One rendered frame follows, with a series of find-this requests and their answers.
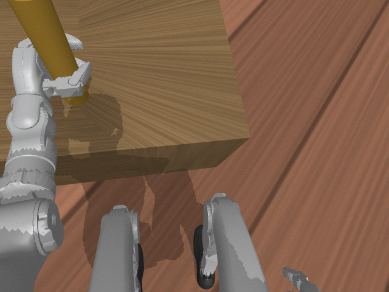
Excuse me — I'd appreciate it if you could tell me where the can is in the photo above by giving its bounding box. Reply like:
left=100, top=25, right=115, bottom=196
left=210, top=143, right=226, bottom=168
left=7, top=0, right=89, bottom=106

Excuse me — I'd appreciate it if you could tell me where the right robot hand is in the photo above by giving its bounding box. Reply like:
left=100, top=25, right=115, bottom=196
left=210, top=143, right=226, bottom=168
left=283, top=267, right=320, bottom=292

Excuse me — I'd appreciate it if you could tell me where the left robot arm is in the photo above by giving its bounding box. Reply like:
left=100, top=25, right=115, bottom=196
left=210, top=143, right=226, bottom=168
left=0, top=94, right=64, bottom=292

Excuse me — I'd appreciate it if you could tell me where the left robot hand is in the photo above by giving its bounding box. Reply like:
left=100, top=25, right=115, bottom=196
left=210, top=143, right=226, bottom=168
left=12, top=33, right=92, bottom=102

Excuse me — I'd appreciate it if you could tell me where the right robot foot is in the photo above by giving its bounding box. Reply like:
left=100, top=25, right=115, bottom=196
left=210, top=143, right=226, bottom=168
left=193, top=224, right=215, bottom=290

